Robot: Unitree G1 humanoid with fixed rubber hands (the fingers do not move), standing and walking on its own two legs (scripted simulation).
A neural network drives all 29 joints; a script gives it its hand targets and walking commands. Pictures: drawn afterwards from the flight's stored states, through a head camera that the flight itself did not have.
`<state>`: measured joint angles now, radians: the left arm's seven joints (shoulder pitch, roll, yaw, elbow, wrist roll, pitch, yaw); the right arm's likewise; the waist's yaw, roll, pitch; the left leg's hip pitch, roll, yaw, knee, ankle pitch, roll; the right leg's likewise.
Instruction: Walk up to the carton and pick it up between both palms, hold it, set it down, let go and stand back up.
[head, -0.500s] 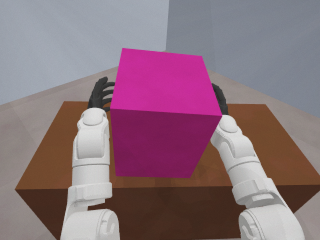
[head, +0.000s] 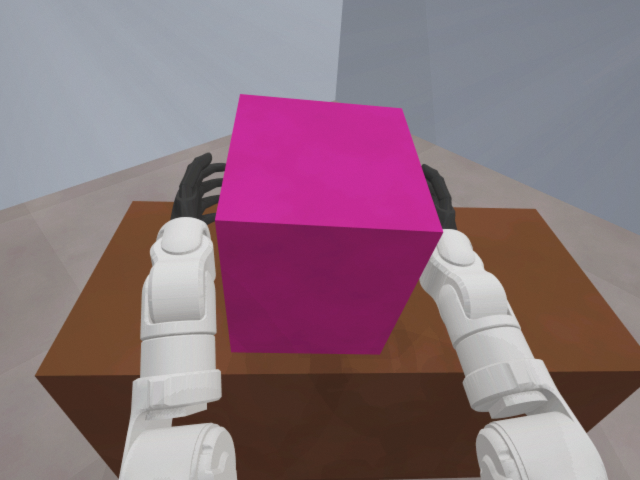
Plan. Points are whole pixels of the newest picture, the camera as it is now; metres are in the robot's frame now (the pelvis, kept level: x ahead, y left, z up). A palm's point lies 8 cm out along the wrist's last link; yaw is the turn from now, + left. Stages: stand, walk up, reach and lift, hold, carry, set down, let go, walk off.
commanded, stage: hold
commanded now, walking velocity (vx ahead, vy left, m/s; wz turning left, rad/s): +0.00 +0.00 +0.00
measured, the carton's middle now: (314, 233) +0.38 +0.02 +0.15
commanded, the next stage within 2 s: none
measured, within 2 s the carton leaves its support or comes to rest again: neither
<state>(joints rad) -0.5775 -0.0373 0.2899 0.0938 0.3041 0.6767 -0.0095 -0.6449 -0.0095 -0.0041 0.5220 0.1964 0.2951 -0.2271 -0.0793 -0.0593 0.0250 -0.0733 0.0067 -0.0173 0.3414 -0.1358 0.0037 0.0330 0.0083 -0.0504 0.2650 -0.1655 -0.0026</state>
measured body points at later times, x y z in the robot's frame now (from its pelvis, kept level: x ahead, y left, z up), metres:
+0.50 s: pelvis +0.00 +0.00 +0.00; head -0.04 +0.03 +0.45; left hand +0.38 +0.16 +0.19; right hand +0.38 -0.14 +0.17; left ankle +0.04 +0.11 -0.75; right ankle +0.00 -0.12 -0.75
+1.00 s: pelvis +0.00 +0.00 +0.00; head -0.04 +0.03 +0.45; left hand +0.38 +0.16 +0.18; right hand +0.38 -0.14 +0.17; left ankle +0.04 +0.11 -0.75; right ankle +0.00 -0.12 -0.75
